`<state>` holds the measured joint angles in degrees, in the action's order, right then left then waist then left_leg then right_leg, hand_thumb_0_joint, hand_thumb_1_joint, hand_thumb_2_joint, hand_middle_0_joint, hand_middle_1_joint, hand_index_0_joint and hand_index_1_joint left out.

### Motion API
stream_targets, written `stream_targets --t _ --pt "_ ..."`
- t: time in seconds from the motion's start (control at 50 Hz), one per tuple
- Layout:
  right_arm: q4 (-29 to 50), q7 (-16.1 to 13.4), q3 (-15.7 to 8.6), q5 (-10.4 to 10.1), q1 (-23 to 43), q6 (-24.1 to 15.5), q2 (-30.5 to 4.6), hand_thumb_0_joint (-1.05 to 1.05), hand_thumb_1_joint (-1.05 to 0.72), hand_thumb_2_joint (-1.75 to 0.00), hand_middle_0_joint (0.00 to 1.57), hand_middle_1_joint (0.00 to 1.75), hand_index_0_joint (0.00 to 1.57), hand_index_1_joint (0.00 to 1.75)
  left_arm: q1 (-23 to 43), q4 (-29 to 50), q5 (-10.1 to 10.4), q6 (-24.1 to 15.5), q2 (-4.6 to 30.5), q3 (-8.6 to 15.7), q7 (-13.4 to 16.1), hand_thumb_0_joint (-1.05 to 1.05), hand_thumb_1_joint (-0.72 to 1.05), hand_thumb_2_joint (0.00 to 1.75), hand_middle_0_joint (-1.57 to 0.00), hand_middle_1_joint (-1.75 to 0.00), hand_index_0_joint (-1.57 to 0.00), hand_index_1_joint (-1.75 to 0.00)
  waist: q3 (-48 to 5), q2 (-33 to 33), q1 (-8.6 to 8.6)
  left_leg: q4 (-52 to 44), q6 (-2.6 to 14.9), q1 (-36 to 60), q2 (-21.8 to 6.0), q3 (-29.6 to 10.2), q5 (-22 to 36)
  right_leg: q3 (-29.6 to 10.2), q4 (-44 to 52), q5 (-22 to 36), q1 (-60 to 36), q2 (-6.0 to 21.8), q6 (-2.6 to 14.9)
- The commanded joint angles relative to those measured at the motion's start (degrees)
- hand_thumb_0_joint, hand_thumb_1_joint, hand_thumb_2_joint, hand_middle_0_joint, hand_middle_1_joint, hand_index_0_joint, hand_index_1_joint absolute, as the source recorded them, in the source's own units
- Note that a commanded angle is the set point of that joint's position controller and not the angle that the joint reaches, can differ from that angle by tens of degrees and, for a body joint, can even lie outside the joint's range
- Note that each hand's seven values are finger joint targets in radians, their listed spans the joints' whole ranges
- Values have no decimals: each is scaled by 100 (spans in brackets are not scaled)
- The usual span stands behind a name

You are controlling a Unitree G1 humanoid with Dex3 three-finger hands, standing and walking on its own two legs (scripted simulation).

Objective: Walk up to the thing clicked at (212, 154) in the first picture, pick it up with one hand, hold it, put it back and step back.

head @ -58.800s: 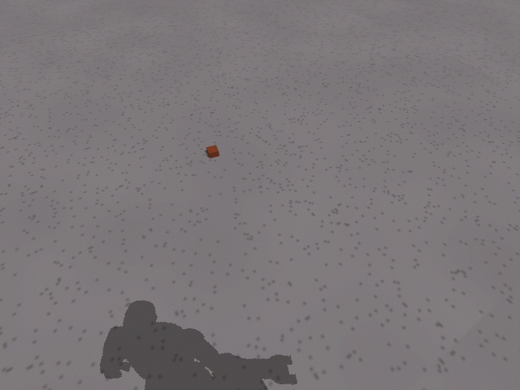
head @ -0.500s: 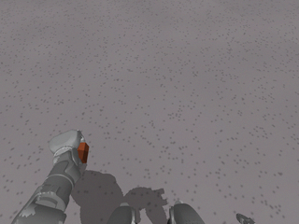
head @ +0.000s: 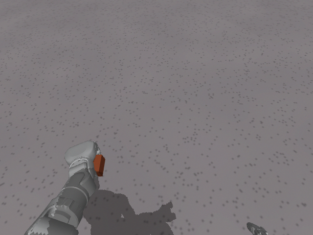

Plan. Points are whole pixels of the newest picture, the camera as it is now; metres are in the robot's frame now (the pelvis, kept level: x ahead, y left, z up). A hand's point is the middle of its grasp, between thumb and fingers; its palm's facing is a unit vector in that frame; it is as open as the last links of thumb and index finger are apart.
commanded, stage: hold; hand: left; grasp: from above
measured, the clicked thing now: (93, 165) +0.34 +0.23 -0.10
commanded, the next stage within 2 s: crouch in 1.76 s
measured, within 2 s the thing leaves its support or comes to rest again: neither
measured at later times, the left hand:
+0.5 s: hand (86, 166) +0.31 +0.22 -0.03, palm faces -0.38 -0.18 -0.91, open 8.2 cm
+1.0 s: hand (82, 168) +0.30 +0.22 -0.01, palm faces -0.37 -0.18 -0.91, open 8.2 cm
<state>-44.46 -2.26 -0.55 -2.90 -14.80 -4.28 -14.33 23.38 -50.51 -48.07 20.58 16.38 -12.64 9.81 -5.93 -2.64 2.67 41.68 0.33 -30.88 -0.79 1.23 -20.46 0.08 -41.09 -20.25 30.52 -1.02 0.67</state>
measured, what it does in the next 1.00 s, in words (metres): stands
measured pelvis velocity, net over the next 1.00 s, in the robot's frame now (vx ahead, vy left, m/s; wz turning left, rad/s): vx -0.01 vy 0.00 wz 0.00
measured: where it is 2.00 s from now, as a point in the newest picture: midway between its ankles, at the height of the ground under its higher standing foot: outside the picture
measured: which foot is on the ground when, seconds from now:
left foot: down 0.00-1.00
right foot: down 0.00-1.00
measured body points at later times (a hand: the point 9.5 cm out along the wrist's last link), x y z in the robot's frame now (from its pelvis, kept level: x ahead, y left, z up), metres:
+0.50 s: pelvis +0.00 +0.00 +0.02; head +0.01 -0.02 +0.46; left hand +0.33 +0.22 +0.02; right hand +0.13 -0.25 -0.11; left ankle +0.00 +0.12 -0.71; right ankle +0.00 -0.11 -0.71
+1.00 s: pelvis -0.01 +0.00 +0.02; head +0.00 -0.03 +0.47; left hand +0.31 +0.22 +0.04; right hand +0.14 -0.25 -0.09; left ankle +0.00 +0.12 -0.71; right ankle +0.00 -0.11 -0.71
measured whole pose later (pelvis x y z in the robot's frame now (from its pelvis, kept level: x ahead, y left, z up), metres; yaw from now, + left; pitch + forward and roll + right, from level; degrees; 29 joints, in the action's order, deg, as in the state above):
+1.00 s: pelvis -0.01 +0.00 +0.02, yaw +0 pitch +2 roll +0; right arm -41.1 -1.3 0.8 -3.7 -11.4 -2.6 -14.9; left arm 17.2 -36.0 -49.3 25.1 17.4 -16.9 1.3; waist -2.7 -3.3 -0.1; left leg 29.0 0.3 -16.5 -0.3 1.7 -14.6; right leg -0.5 -30.0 -15.1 16.9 -0.7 0.7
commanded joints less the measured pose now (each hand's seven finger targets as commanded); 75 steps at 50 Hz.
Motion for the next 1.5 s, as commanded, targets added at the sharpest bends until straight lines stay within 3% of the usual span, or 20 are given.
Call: stream_targets --t 0.0,0.06,0.1,0.16,0.32,0.36,0.4,0.44,0.48,0.66,0.8,1.06,1.14,1.24,1.26,1.32,1.38,1.4,1.42,1.48 --pt "602 -21 -268 -24 -18 -208 -774 0 -90 -90 20 30 20 30 1923 1202 -170 51 1120 259 163 0 70 34 -97 -55 -105 -47 -1698 106 -29 -525 25 1100 178 -71 2016 -111 589 2068 -1129 -104 -3" --pt "644 -4 -239 -34 80 -187 -750 0 -90 -90 20 30 20 30 1791 1084 -159 113 869 115 90 0 72 35 -99 -54 -106 -46 -1421 225 11 -632 48 1102 179 -66 1874 -120 717 1965 -1101 -94 -28" --pt "676 1 -245 -27 110 -173 -778 0 -90 -90 20 30 20 30 1805 1274 -206 121 1126 209 65 0 73 31 -98 -54 -106 -45 -1549 270 -67 -670 66 1151 206 -50 1904 -132 779 2086 -1295 -64 -53" --pt "745 23 -228 -33 201 -150 -756 0 -90 -90 20 30 20 30 1677 1285 -184 165 990 139 -33 0 75 34 -102 -51 -109 -44 -1400 194 -67 -776 63 1269 204 -26 1928 -139 855 2055 -1311 -62 -45" --pt "858 31 -191 -49 348 -122 -747 0 -90 -90 20 30 20 30 1620 1624 -239 198 1060 106 -173 0 76 28 -102 -48 -110 -40 -1262 229 -97 -1027 76 1480 200 -37 1863 -135 1057 1970 -1462 -54 -53" --pt "923 32 -177 -57 441 -118 -744 0 -90 -90 20 30 20 30 1654 1773 -253 217 1107 108 -185 0 77 28 -104 -47 -111 -40 -1290 219 -175 -1098 77 1559 206 -33 1774 -131 1139 1863 -1551 -46 -56" --pt "918 50 -160 -56 440 -117 -722 0 -90 -90 20 30 20 30 1562 1725 -235 268 970 39 -193 0 77 25 -102 -49 -110 -40 -1197 255 -137 -1139 72 1565 187 -46 1838 -122 1158 1892 -1530 -62 -44" --pt "949 52 -162 -65 496 -127 -759 0 -90 -90 20 30 20 30 1689 1991 -209 287 1089 73 -211 0 78 24 -103 -48 -111 -39 -1240 173 -175 -1210 60 1653 180 -50 1810 -104 1187 1816 -1601 -68 -32" --pt "941 59 -154 -69 538 -118 -728 0 -90 -90 20 30 20 30 1550 1863 -192 316 951 -24 -284 0 77 24 -101 -49 -110 -40 -1115 210 -169 -1253 65 1662 167 -48 1835 -82 1229 1817 -1576 -76 -30" --pt "1078 43 -98 -93 721 -140 -726 0 -90 -90 20 30 20 30 1511 2218 -202 333 1092 18 -461 0 77 22 -101 -48 -110 -39 -997 277 -215 -1451 89 1802 189 -15 1512 -106 1444 1501 -1642 -45 -46" --pt "1081 53 -92 -89 756 -132 -695 0 -90 -90 20 30 20 30 1428 2344 -335 358 1119 22 -523 0 79 25 -103 -50 -112 -40 -1079 157 -263 -1470 67 1921 170 -25 1814 -99 1433 1750 -1765 -60 -31" --pt "1280 33 -57 -131 981 -112 -679 0 -90 -90 20 30 20 30 1199 2775 -275 486 1202 -8 -898 0 83 28 -106 -51 -114 -42 -906 243 -341 -1641 108 2037 207 30 1624 -81 1650 1542 -1875 -27 -54" --pt "1272 14 -57 -110 947 -116 -690 0 -90 -90 20 30 20 30 1213 2882 -415 446 1321 52 -961 0 80 28 -105 -49 -113 -41 -976 101 -321 -1665 71 2137 159 -1 1835 -62 1586 1680 -1897 -73 -12" --pt "1318 -4 -48 -123 1000 -121 -654 0 -90 -90 20 30 20 30 1204 2996 -361 397 1307 49 -1094 0 84 26 -106 -50 -115 -40 -906 224 -337 -1684 106 2176 184 18 1831 -65 1664 1699 -1889 -54 -44" --pt "1325 -8 -45 -118 975 -126 -679 0 -90 -90 20 30 20 30 1329 3130 -349 384 1383 86 -1093 0 83 27 -106 -49 -114 -40 -944 221 -324 -1705 107 2222 187 22 1778 -78 1693 1641 -1925 -49 -44" --pt "1341 -11 -37 -122 1014 -143 -664 0 -90 -90 20 30 20 30 1059 2948 -339 395 1178 -44 -1113 0 84 27 -107 -49 -115 -40 -828 316 -336 -1719 109 2203 186 29 1763 -69 1707 1625 -1879 -48 -46" --pt "1336 -7 -43 -124 990 -142 -668 0 -89 -90 20 30 20 30 1098 2910 -381 375 1319 52 -1131 0 84 25 -105 -50 -114 -40 -784 289 -317 -1706 112 2154 194 33 1764 -66 1715 1645 -1846 -38 -54" --pt "1332 -9 -49 -118 988 -142 -668 0 -90 -90 20 30 20 30 1232 3081 -359 347 1470 165 -1133 0 83 25 -105 -50 -114 -40 -843 221 -381 -1738 98 2192 184 24 1719 -55 1721 1550 -1905 -43 -39" --pt "1348 -13 -29 -117 1039 -151 -640 0 -90 -90 20 30 20 30 1183 2949 -384 350 1352 64 -1150 0 84 25 -105 -49 -115 -39 -753 245 -358 -1748 101 2131 192 19 1667 -59 1740 1494 -1860 -38 -38" --pt "1374 -17 -21 -122 1037 -147 -646 0 -90 -90 20 30 20 30 1082 2984 -384 333 1313 60 -1115 0 86 24 -106 -50 -116 -40 -734 196 -377 -1790 96 2162 192 25 1584 -80 1765 1409 -1842 -37 -24"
